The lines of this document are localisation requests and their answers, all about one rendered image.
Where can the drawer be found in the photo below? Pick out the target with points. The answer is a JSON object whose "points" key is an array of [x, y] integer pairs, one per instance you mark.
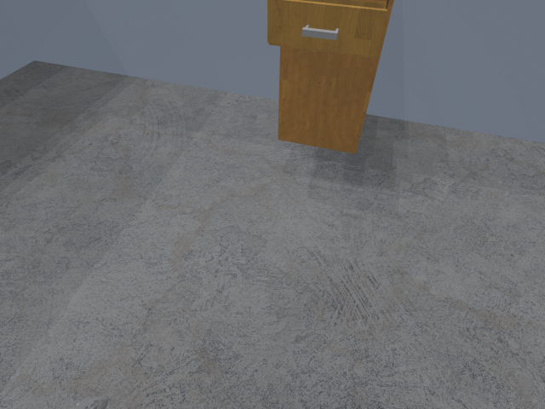
{"points": [[360, 25]]}

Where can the cabinet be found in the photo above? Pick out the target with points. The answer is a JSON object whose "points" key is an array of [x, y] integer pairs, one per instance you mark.
{"points": [[323, 97]]}

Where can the handle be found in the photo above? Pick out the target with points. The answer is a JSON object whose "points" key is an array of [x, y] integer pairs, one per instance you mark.
{"points": [[319, 33]]}

